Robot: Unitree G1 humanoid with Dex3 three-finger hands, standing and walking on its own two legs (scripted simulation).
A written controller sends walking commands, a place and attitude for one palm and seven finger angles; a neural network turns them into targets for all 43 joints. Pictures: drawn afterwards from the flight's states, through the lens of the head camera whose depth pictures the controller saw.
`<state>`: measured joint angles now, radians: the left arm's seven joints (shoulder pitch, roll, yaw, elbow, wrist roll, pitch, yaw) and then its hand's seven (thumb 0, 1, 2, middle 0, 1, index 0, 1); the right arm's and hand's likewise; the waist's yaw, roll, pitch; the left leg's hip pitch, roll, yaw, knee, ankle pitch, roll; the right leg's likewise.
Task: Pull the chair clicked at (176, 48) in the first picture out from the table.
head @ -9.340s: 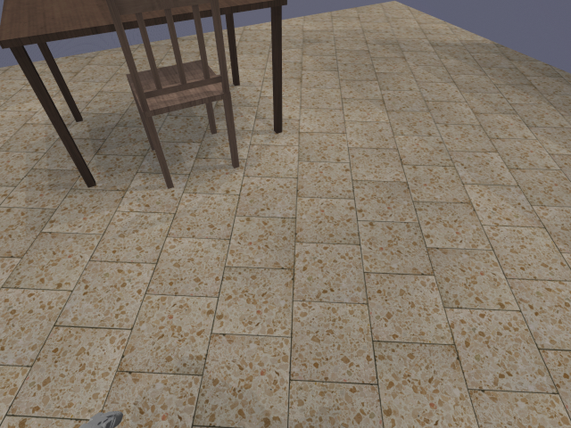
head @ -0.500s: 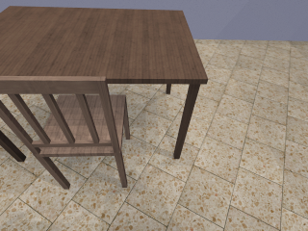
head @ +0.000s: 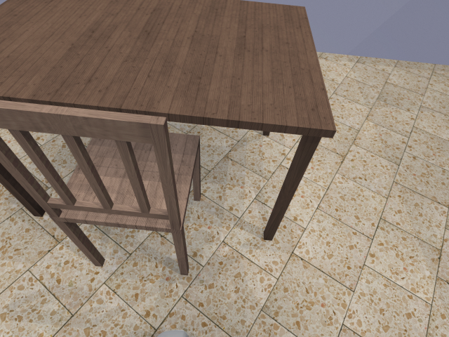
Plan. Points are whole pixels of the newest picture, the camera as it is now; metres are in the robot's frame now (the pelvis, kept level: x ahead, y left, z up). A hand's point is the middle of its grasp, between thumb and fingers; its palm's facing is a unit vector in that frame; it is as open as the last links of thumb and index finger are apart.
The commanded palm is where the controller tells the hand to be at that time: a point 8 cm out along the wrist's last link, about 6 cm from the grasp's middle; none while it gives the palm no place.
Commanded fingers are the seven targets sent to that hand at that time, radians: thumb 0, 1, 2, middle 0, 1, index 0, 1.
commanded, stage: come to a stop and stand still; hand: left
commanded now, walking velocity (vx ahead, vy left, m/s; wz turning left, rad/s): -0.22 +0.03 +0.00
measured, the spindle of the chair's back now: (92, 175) +0.45 +0.36 -0.08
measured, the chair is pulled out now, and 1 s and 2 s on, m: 0.00 0.00 0.00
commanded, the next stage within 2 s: look again from close up in 1.26 s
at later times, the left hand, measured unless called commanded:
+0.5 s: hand out of the picture +0.08 +0.13 -0.15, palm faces +0.01 -0.96 -0.28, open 7.3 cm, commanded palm none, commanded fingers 0.00 0.90 0.90 -0.20 -0.30 -0.20 -0.30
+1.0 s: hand out of the picture -0.03 +0.17 -0.17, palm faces +0.10 -0.98 -0.19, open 7.4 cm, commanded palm none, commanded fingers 0.00 0.90 0.90 -0.20 -0.30 -0.20 -0.30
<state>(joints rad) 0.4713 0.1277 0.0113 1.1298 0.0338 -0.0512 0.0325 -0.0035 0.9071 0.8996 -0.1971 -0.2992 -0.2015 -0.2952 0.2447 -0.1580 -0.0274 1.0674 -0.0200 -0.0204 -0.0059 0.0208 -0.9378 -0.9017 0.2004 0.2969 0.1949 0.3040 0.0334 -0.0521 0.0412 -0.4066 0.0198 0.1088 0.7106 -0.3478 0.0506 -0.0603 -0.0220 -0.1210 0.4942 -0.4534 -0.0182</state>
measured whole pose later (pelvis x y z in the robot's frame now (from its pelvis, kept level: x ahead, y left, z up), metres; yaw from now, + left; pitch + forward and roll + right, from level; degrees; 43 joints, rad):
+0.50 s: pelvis +0.02 -0.06 +0.00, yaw -1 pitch +0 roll +2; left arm 0.22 0.16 0.02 0.95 0.03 0.00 0.03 0.00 0.91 0.90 -0.20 -0.30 -0.20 -0.29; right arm 0.17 -0.20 -0.07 1.00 -0.02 0.06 -0.01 0.00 -0.92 -0.90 0.20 0.30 0.20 0.30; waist 0.01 0.03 0.06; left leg -0.41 0.01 0.03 0.91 -0.47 -0.02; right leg -0.32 -0.05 -0.09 0.64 -0.31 -0.04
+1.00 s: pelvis -0.02 -0.02 +0.01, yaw +1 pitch +0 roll +1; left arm 0.32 0.20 0.04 1.05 0.03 0.05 0.02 0.00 0.91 0.90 -0.20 -0.30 -0.20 -0.30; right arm 0.27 -0.14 -0.02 1.03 -0.03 0.02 -0.03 0.01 -0.93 -0.90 0.20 0.30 0.19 0.30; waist 0.03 -0.06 -0.01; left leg -0.19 0.00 0.06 0.49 -0.30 0.01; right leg -0.36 -0.06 -0.07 0.67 -0.39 0.00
